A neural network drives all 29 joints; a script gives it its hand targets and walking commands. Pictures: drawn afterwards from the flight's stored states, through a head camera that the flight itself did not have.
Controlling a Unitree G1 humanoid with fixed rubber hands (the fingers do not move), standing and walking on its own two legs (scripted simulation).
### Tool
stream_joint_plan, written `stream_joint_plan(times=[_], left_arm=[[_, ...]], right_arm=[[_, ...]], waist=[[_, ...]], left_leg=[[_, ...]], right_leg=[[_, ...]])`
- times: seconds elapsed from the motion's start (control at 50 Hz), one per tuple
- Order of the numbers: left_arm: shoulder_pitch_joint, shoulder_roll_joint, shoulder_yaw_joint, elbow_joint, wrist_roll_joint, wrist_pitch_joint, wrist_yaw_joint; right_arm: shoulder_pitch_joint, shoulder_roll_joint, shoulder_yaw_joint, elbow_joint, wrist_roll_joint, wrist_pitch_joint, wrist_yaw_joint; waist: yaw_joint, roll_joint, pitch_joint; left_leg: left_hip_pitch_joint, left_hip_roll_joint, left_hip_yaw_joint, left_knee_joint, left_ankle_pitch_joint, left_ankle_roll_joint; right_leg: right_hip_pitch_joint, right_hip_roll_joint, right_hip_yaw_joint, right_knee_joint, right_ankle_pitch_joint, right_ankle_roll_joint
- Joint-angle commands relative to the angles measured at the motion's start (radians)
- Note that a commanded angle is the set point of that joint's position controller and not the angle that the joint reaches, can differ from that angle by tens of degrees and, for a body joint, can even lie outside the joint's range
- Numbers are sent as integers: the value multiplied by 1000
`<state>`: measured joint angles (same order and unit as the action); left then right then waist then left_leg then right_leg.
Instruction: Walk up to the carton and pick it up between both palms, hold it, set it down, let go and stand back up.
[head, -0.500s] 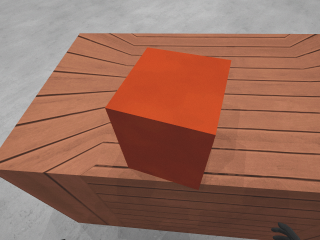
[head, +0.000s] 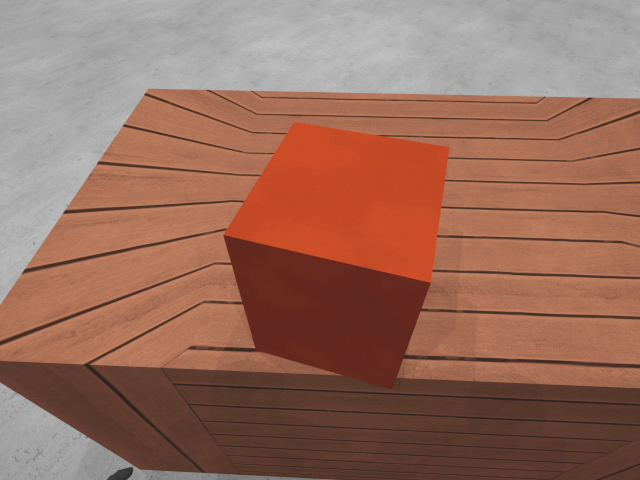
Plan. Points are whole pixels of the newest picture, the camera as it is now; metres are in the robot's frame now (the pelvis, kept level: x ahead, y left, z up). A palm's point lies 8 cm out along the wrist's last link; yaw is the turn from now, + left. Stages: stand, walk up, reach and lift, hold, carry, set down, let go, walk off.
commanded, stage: walk up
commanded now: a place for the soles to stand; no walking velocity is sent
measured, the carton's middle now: (344, 258) +0.38 -0.01 +0.07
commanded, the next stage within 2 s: stand in 0.24 s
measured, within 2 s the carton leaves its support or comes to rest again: neither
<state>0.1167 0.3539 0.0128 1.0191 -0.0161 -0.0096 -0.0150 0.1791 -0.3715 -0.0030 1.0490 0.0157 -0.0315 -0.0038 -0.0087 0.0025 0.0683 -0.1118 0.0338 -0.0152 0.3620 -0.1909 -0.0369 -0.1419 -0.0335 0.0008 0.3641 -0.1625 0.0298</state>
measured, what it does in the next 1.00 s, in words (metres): stands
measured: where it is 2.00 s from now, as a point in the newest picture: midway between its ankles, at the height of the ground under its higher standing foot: outside the picture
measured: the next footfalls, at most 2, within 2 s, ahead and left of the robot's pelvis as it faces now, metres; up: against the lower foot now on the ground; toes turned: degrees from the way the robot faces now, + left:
none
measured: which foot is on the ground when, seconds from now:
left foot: down 0.00-1.00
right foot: down 0.00-1.00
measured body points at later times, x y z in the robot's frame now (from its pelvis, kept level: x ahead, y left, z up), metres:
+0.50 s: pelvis +0.01 +0.00 +0.00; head +0.02 +0.00 +0.45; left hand +0.07 +0.30 -0.13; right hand +0.11 -0.30 -0.13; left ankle +0.01 +0.14 -0.75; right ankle +0.03 -0.14 -0.75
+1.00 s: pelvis +0.02 +0.01 -0.01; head +0.03 +0.02 +0.44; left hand +0.19 +0.27 -0.09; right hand +0.14 -0.29 -0.09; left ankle +0.00 +0.15 -0.75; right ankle +0.02 -0.14 -0.75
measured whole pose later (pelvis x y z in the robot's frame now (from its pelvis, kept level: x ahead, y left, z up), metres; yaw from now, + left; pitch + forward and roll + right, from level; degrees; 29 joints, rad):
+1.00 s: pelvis +0.02 +0.01 -0.01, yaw -2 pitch -5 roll +0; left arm 0.14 0.27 0.10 0.39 0.06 0.51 -0.01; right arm 0.19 -0.31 -0.07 0.68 0.02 0.00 0.04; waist -0.02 -0.03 0.12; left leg -0.09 0.08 0.08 0.46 -0.28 -0.04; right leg -0.14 -0.02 0.03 0.45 -0.23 0.04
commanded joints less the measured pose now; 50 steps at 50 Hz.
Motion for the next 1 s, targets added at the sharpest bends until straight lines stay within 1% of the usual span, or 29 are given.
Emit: stream_joint_plan(times=[0.0,0.06,0.1,0.14,0.18,0.22,0.24,0.28,0.32,0.36,0.42,0.5,0.52,0.54,0.56,0.58,0.6,0.62,0.64,0.66,0.7,0.72,0.74,0.82,0.84,0.9,0.94,0.96,0.98], left_arm=[[-26,190,44,-41,0,-23,16],[-24,183,43,-24,-1,-24,16],[-8,181,42,-14,1,-26,20],[-10,190,44,-10,0,-26,22],[1,186,41,-5,1,-27,23],[1,169,39,-1,4,-26,22],[5,177,41,-4,0,-27,24],[7,172,43,1,3,-26,26],[17,172,41,3,1,-27,27],[13,175,42,-2,1,-27,27],[5,182,47,-3,6,-26,26],[23,168,45,0,0,-25,28],[19,168,45,1,2,-25,29],[-488,211,32,-448,-65,155,44],[-411,185,41,-452,-26,267,68],[-378,163,28,-528,-8,329,72],[-330,134,26,-540,6,382,72],[-268,118,22,-586,20,427,69],[-197,136,38,-628,37,463,56],[-138,137,54,-620,51,496,41],[-56,123,83,-642,75,534,21],[-26,124,112,-664,93,542,11],[-11,135,135,-677,98,549,4],[-14,108,179,-697,148,544,0],[-17,110,177,-699,140,537,0],[-47,91,167,-757,107,510,12],[-51,72,151,-783,76,480,20],[-43,55,134,-790,65,473,23],[-45,61,125,-803,51,460,24]], right_arm=[[-54,-194,-49,-62,4,-24,-15],[-59,-193,-52,-51,3,-20,-17],[-59,-192,-55,-44,1,-18,-17],[-61,-189,-56,-39,0,-18,-19],[-82,-181,-53,-41,-1,-17,-21],[-68,-176,-54,-35,3,-14,-22],[-70,-181,-56,-36,-1,-14,-22],[-88,-180,-56,-37,-5,-12,-24],[-77,-176,-55,-32,1,-12,-24],[-83,-177,-54,-30,2,-9,-24],[-91,-183,-57,-34,1,-5,-25],[-96,-186,-56,-32,-6,-9,-25],[-90,-175,-54,-33,-1,-9,-24],[-438,-10,-195,-102,-148,-101,4],[-371,-47,-216,-91,-154,-71,38],[-330,-53,-220,-126,-146,-53,61],[-314,-86,-215,-145,-116,-42,76],[-283,-105,-197,-182,-79,-32,82],[-217,-115,-182,-224,-51,-20,77],[-179,-142,-173,-257,-31,-14,64],[-130,-140,-132,-283,11,-9,42],[-110,-137,-127,-291,18,-10,31],[-99,-143,-123,-309,15,-10,21],[-103,-123,-100,-378,7,-8,14],[-90,-119,-102,-408,3,-5,15],[-80,-88,-101,-490,6,3,31],[-74,-70,-113,-516,13,1,41],[-70,-68,-122,-523,13,5,42],[-59,-54,-118,-557,22,4,47]], waist=[[14,10,-67],[14,-3,-61],[14,13,-69],[8,-9,-63],[16,27,-66],[8,-14,-76],[5,4,-81],[9,4,-73],[7,-18,-86],[8,11,-69],[6,-18,-67],[8,11,-69],[5,1,-67],[-39,-30,-76],[-59,-60,34],[-73,-44,2],[-49,-38,-44],[-30,-6,-90],[-32,-15,-147],[-26,-35,-150],[-19,-42,-182],[-14,-27,-204],[-15,-39,-180],[9,17,-94],[0,-6,-71],[15,9,-46],[23,10,-67],[18,29,-63],[16,23,-81]], left_leg=[[-29,97,-82,-87,82,56],[-26,98,-83,-97,61,52],[-2,97,-71,-88,79,52],[-10,96,-77,-93,104,59],[0,97,-71,-85,132,55],[9,93,-70,-76,134,54],[21,92,-65,-75,133,54],[15,94,-71,-77,122,57],[32,94,-71,-77,156,56],[10,91,-70,-75,119,55],[1,88,-71,-74,117,55],[13,90,-70,-77,116,57],[8,92,-80,-80,118,58],[-178,-19,118,36,-262,-23],[-232,-27,118,62,-351,13],[-226,-18,129,83,-329,14],[-200,-4,126,118,-256,15],[-170,3,136,140,-168,1],[-118,-6,143,169,-75,3],[-90,-13,150,188,-41,1],[-47,-32,140,206,117,-9],[-28,-39,135,199,161,-15],[-18,-48,141,180,143,-17],[27,-65,154,98,152,-23],[41,-68,157,77,110,-17],[29,-52,154,28,74,-11],[40,-45,153,14,97,-13],[35,-44,160,8,97,-20],[46,-44,161,3,107,-20]], right_leg=[[46,-88,73,-70,51,-46],[36,-88,67,-76,33,-43],[40,-90,70,-80,64,-41],[42,-95,70,-78,71,-44],[37,-95,69,-76,95,-46],[42,-96,61,-81,116,-42],[35,-96,69,-79,107,-47],[33,-96,55,-81,99,-43],[33,-95,49,-79,121,-41],[30,-99,58,-82,96,-48],[31,-97,55,-88,74,-46],[23,-95,50,-81,84,-45],[24,-98,51,-84,87,-42],[-17,39,-64,59,-225,-56],[-27,32,-65,94,-303,-61],[-37,28,-75,106,-269,-62],[-45,28,-79,120,-199,-61],[-26,32,-76,134,-114,-62],[-14,37,-77,145,-8,-61],[-22,45,-80,149,45,-53],[38,48,-80,163,282,-43],[67,50,-77,161,344,-41],[71,50,-72,147,334,-37],[48,58,-68,79,278,-30],[28,63,-68,65,236,-26],[17,74,-65,31,132,-35],[13,78,-57,16,141,-38],[20,77,-52,4,130,-42],[23,79,-52,4,157,-41]])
